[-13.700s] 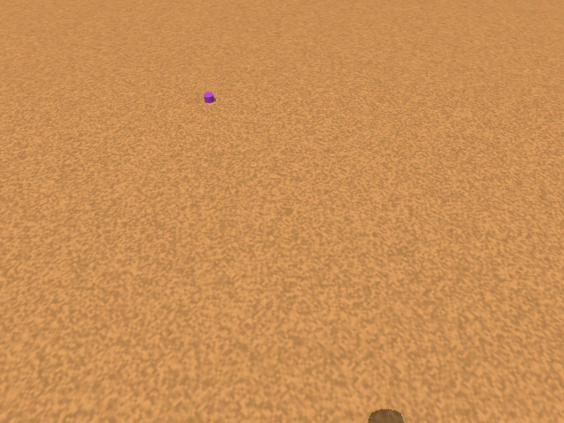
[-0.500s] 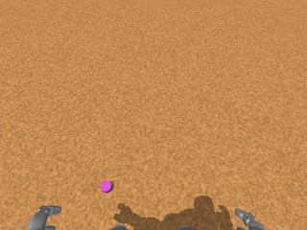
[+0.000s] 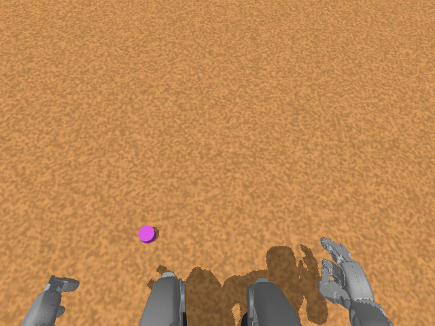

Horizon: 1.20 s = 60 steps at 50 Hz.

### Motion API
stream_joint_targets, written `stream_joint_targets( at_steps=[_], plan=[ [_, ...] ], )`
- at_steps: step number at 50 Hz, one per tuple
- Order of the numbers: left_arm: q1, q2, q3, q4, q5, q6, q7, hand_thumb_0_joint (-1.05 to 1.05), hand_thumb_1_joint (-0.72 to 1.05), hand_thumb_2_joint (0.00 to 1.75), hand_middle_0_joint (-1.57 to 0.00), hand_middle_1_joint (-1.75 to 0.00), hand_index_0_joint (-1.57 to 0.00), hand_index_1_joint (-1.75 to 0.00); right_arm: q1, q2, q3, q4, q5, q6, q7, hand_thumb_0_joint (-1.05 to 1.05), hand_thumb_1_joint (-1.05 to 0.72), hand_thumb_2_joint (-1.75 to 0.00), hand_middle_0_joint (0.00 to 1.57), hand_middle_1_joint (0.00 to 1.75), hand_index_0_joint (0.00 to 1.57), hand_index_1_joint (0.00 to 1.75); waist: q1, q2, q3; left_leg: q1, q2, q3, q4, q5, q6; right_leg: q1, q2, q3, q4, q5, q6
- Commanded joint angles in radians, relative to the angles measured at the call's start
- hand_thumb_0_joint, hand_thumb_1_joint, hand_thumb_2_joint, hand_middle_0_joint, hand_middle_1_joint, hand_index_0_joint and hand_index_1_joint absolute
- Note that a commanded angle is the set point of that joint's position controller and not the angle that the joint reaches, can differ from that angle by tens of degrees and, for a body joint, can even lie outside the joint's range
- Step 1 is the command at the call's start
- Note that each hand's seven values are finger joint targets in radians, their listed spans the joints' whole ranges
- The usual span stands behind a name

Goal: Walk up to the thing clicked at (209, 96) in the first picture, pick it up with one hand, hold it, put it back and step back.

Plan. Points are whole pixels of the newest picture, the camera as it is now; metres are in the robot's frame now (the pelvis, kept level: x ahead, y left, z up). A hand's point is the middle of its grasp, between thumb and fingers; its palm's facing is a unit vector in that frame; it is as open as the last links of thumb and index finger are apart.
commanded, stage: rise first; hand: left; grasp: from above
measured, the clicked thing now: (147, 234) +0.42 +0.25 -0.63
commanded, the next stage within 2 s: approach in 1.88 s
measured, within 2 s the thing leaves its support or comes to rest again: neither
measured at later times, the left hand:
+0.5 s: hand (103, 269) +0.26 +0.30 -0.34, palm faces -0.45 -0.34 -0.83, open 14.0 cm
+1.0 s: hand (116, 250) +0.33 +0.30 -0.44, palm faces -0.45 -0.07 -0.89, open 14.3 cm
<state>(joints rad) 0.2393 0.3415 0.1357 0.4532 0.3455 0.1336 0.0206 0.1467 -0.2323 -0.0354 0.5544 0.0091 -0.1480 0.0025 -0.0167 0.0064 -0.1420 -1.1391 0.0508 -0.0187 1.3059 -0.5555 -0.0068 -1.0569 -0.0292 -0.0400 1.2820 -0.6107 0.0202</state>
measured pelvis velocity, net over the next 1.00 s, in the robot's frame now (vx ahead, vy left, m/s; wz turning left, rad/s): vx -0.08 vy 0.00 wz -0.12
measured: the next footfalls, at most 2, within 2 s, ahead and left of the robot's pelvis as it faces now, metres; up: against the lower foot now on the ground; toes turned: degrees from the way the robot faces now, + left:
none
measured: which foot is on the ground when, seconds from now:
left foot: down 0.00-1.00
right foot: down 0.00-1.00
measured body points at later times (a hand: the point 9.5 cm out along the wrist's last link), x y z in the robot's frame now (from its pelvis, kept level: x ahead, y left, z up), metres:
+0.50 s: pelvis -0.07 -0.01 -0.20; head +0.13 +0.01 +0.20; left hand +0.28 +0.31 -0.29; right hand +0.09 -0.28 -0.34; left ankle +0.03 +0.12 -0.62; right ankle +0.00 -0.14 -0.62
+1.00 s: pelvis -0.08 +0.00 -0.29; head +0.13 +0.04 +0.10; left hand +0.35 +0.30 -0.39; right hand -0.02 -0.28 -0.41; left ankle +0.03 +0.12 -0.62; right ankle +0.00 -0.13 -0.62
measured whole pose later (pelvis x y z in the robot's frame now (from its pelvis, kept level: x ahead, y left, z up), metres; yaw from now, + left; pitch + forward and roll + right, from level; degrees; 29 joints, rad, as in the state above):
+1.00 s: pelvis -0.08 +0.00 -0.29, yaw -7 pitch +32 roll -7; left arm -0.66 0.70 0.16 1.19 1.20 -0.31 0.34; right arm 0.11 -0.26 -0.03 0.80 -0.11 -0.04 0.10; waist -0.10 -0.02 -0.09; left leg -2.25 0.06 -0.12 2.29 -0.62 0.00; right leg -2.12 0.01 -0.06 2.25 -0.70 0.03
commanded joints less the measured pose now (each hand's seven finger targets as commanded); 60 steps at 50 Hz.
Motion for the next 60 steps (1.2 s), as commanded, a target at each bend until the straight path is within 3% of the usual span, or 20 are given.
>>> stream_joint_targets(
  at_steps=[1,5,8,9,12,17,24,30,34,36,37,38,39,41,42,44,48,54,56,60],
  plan=[
    [-0.096,0.202,0.071,-0.047,0.075,-0.071,0.022,0.00,-0.54,0.97,-0.05,-1.08,-0.05,-1.08,0.000,-0.162,-0.064,-0.105,0.000,-0.057,-0.008,0.00,-0.86,-0.89,0.20,0.30,0.20,0.30,-0.020,0.046,-0.257,0.136,-0.031,-0.016,-0.048,0.196,0.022,-0.059,0.036,0.003,-0.045,0.212,-0.036],
    [-0.205,0.214,0.035,-0.010,0.168,-0.159,0.041,0.00,-0.51,0.98,-0.05,-1.08,-0.05,-1.07,-0.010,-0.181,-0.073,-0.075,-0.003,-0.074,0.007,0.00,-0.83,-0.88,0.20,0.30,0.20,0.30,-0.021,0.070,-0.350,0.058,-0.029,-0.024,0.065,0.193,0.018,-0.204,0.037,0.004,0.088,0.199,-0.041],
    [-0.243,0.276,0.067,0.020,0.238,-0.224,0.080,0.00,-0.53,0.99,-0.05,-1.08,-0.05,-1.08,-0.011,-0.199,-0.077,-0.050,-0.002,-0.077,0.019,0.00,-0.85,-0.89,0.20,0.30,0.20,0.30,0.002,0.106,-0.463,0.037,-0.025,-0.036,0.158,0.283,0.016,-0.296,0.039,0.001,0.198,0.251,-0.043],
    [-0.262,0.270,0.046,0.041,0.267,-0.237,0.093,0.00,-0.53,0.99,-0.05,-1.08,-0.05,-1.08,-0.017,-0.204,-0.081,-0.039,-0.004,-0.076,0.022,0.00,-0.84,-0.89,0.20,0.30,0.20,0.30,-0.005,0.110,-0.479,0.019,-0.023,-0.045,0.181,0.285,0.012,-0.340,0.041,-0.007,0.234,0.249,-0.046],
    [-0.354,0.342,0.088,0.108,0.334,-0.262,0.136,0.00,-0.55,1.00,-0.06,-1.07,-0.05,-1.08,-0.013,-0.214,-0.083,-0.005,-0.007,-0.065,0.031,0.00,-0.87,-0.89,0.20,0.30,0.20,0.30,0.013,0.119,-0.538,-0.041,-0.023,-0.037,0.281,0.343,0.017,-0.408,0.046,-0.008,0.315,0.289,-0.045],
    [-0.548,0.409,0.094,0.195,0.417,-0.289,0.161,0.00,-0.55,1.02,-0.06,-1.06,-0.06,-1.07,0.004,-0.225,-0.096,0.034,-0.018,-0.041,0.044,0.00,-0.86,-0.89,0.20,0.30,0.20,0.30,0.015,0.083,-0.601,-0.206,-0.023,-0.018,0.395,0.204,0.022,-0.476,0.052,-0.012,0.382,0.198,-0.043],
    [-0.799,0.511,0.093,0.317,0.531,-0.356,0.178,0.00,-0.55,1.04,-0.05,-1.05,-0.05,-1.06,0.036,-0.228,-0.101,0.080,-0.034,-0.008,0.047,0.00,-0.85,-0.89,0.20,0.30,0.20,0.30,0.009,0.050,-0.635,-0.381,-0.023,0.001,0.518,0.014,0.028,-0.569,0.064,-0.022,0.448,0.029,-0.045],
    [-0.903,0.579,0.098,0.443,0.617,-0.394,0.216,0.00,-0.56,1.05,-0.05,-1.05,-0.04,-1.05,0.059,-0.225,-0.083,0.119,-0.052,0.036,0.054,0.00,-0.86,-0.89,0.20,0.30,0.20,0.30,-0.006,0.062,-0.555,-0.519,-0.028,-0.007,0.581,-0.110,0.034,-0.688,0.071,-0.035,0.509,-0.109,-0.052],
    [-1.001,0.623,0.105,0.442,0.672,-0.427,0.250,0.00,-0.57,1.06,-0.05,-1.02,-0.04,-1.03,0.079,-0.240,-0.080,0.141,-0.067,0.058,0.059,0.00,-0.87,-0.90,0.20,0.30,0.20,0.30,-0.010,0.122,-0.586,-0.506,-0.026,-0.020,0.618,-0.101,0.029,-0.743,0.072,-0.057,0.578,-0.075,-0.057],
    [-1.033,0.610,0.084,0.479,0.699,-0.435,0.266,0.00,-0.57,1.06,-0.05,-0.99,-0.04,-1.01,0.081,-0.247,-0.076,0.155,-0.076,0.064,0.062,0.00,-0.88,-0.90,0.20,0.30,0.20,0.30,-0.034,0.150,-0.561,-0.501,-0.021,-0.035,0.631,-0.109,0.026,-0.805,0.070,-0.073,0.613,-0.066,-0.057],
    [-1.020,0.627,0.098,0.526,0.716,-0.437,0.278,0.00,-0.59,1.08,-0.05,-0.98,-0.04,-1.00,0.086,-0.246,-0.070,0.159,-0.079,0.070,0.063,0.00,-0.88,-0.90,0.20,0.30,0.20,0.30,-0.033,0.141,-0.551,-0.523,-0.023,-0.039,0.636,-0.116,0.026,-0.811,0.072,-0.079,0.627,-0.069,-0.059],
    [-1.083,0.639,0.089,0.458,0.730,-0.449,0.291,0.00,-0.58,1.07,-0.06,-0.98,-0.04,-0.99,0.072,-0.249,-0.073,0.142,-0.082,0.072,0.064,0.00,-0.89,-0.90,0.20,0.30,0.20,0.30,-0.025,0.172,-0.578,-0.515,-0.025,-0.029,0.652,-0.085,0.025,-0.812,0.071,-0.075,0.630,-0.045,-0.060],
    [-1.021,0.642,0.100,0.579,0.754,-0.441,0.302,0.00,-0.58,1.06,-0.06,-0.98,-0.04,-0.99,0.093,-0.245,-0.062,0.171,-0.087,0.079,0.067,0.00,-0.89,-0.90,0.20,0.30,0.20,0.30,-0.033,0.151,-0.556,-0.528,-0.025,-0.031,0.667,-0.079,0.026,-0.823,0.073,-0.080,0.639,-0.044,-0.060],
    [-1.060,0.654,0.106,0.557,0.776,-0.449,0.321,0.00,-0.59,1.06,-0.06,-0.97,-0.04,-0.98,0.101,-0.241,-0.058,0.177,-0.097,0.088,0.073,0.00,-0.89,-0.90,0.20,0.30,0.20,0.30,-0.033,0.162,-0.577,-0.527,-0.026,-0.030,0.684,-0.047,0.024,-0.831,0.073,-0.084,0.659,-0.018,-0.061],
    [-1.086,0.638,0.079,0.560,0.785,-0.449,0.326,0.00,-0.59,1.06,-0.06,-0.97,-0.04,-0.98,0.098,-0.248,-0.066,0.179,-0.100,0.090,0.075,0.00,-0.89,-0.90,0.20,0.30,0.20,0.30,-0.035,0.181,-0.573,-0.532,-0.027,-0.020,0.695,-0.036,0.025,-0.839,0.076,-0.081,0.660,-0.009,-0.062],
    [-1.085,0.625,0.072,0.598,0.806,-0.447,0.339,0.00,-0.59,1.06,-0.06,-0.96,-0.04,-0.98,0.098,-0.252,-0.067,0.185,-0.108,0.092,0.079,0.00,-0.89,-0.90,0.20,0.30,0.20,0.30,-0.043,0.177,-0.541,-0.542,-0.024,-0.032,0.698,-0.055,0.023,-0.874,0.074,-0.093,0.682,-0.023,-0.063],
    [-1.153,0.655,0.081,0.595,0.850,-0.459,0.365,0.00,-0.56,1.03,-0.06,-0.97,-0.05,-0.98,0.105,-0.259,-0.067,0.196,-0.122,0.098,0.087,0.00,-0.90,-0.90,0.20,0.30,0.20,0.30,-0.050,0.229,-0.598,-0.501,-0.019,-0.044,0.731,0.003,0.017,-0.889,0.073,-0.104,0.735,0.036,-0.061],
    [-1.179,0.681,0.093,0.687,0.906,-0.467,0.409,0.00,-0.55,1.01,-0.07,-0.98,-0.06,-0.99,0.097,-0.253,-0.059,0.221,-0.142,0.109,0.096,0.00,-0.90,-0.90,0.20,0.30,0.20,0.30,-0.064,0.218,-0.552,-0.558,-0.017,-0.036,0.774,0.004,0.021,-0.926,0.078,-0.107,0.760,0.038,-0.060],
    [-1.203,0.647,0.066,0.707,0.904,-0.468,0.417,0.00,-0.54,1.00,-0.08,-0.98,-0.07,-0.98,0.085,-0.252,-0.059,0.213,-0.148,0.107,0.098,0.00,-0.90,-0.90,0.20,0.30,0.20,0.30,-0.077,0.187,-0.539,-0.597,-0.021,-0.028,0.793,-0.019,0.026,-0.928,0.081,-0.103,0.752,0.017,-0.059],
    [-1.220,0.683,0.096,0.742,0.906,-0.462,0.445,0.00,-0.54,1.00,-0.07,-1.00,-0.07,-1.00,0.101,-0.255,-0.055,0.233,-0.159,0.099,0.098,0.00,-0.90,-0.90,0.20,0.30,0.20,0.30,-0.079,0.186,-0.579,-0.588,-0.018,-0.023,0.832,0.027,0.027,-0.914,0.085,-0.105,0.773,0.061,-0.054]
  ],
)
